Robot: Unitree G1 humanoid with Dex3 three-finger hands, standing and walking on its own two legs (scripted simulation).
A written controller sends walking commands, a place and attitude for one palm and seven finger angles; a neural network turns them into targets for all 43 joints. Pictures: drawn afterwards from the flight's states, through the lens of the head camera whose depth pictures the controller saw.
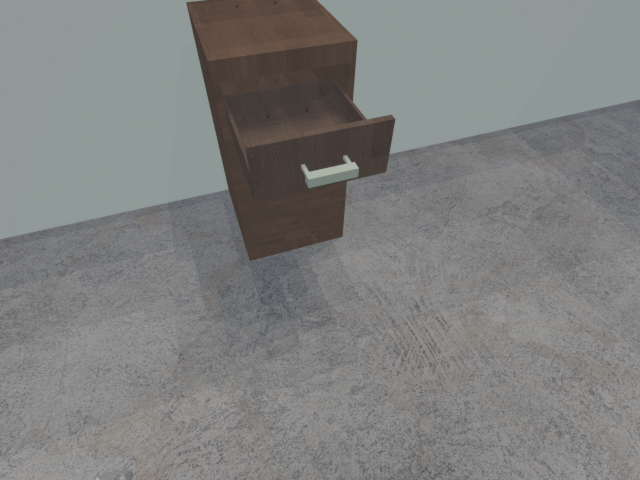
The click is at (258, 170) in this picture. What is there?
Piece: drawer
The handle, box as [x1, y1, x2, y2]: [301, 155, 358, 187]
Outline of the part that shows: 358,168 355,163 351,162 346,155 343,156 343,159 346,163 337,166 309,172 304,164 301,165 301,168 305,175 305,181 308,187 357,176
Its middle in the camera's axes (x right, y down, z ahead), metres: +0.02 -0.16 +0.91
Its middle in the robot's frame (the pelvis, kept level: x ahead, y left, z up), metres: +0.79 +0.03 -0.10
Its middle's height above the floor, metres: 0.67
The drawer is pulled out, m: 0.30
